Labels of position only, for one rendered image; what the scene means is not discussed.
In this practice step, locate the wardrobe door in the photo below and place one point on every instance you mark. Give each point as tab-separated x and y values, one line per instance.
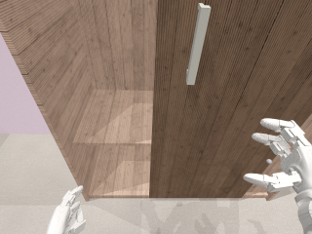
256	63
275	167

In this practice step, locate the left robot hand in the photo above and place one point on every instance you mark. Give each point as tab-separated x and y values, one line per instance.
63	213

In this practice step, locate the robot right forearm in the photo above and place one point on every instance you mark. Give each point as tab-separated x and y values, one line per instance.
304	202

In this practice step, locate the right robot hand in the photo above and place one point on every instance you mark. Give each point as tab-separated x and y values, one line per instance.
300	159

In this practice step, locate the handle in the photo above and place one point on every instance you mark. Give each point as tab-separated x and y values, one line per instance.
198	42

